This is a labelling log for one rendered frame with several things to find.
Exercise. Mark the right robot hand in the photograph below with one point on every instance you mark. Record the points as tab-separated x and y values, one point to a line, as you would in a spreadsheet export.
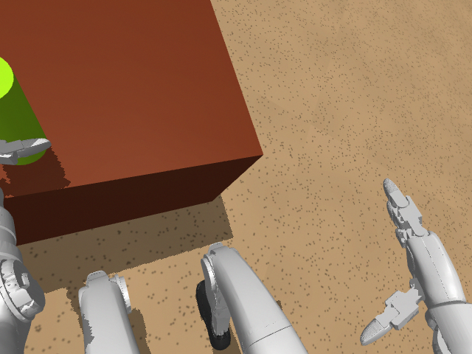
435	279

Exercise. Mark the right robot arm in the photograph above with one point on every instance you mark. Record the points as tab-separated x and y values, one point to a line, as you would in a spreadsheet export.
452	326

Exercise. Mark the left robot hand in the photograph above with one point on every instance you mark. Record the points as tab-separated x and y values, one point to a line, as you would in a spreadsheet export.
10	152

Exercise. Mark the left robot arm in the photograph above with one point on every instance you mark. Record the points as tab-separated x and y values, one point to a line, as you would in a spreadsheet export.
21	297

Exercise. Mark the right robot foot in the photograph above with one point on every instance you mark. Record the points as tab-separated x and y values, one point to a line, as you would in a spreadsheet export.
217	342

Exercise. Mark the bottle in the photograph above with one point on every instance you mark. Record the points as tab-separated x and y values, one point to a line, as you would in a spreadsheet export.
17	119

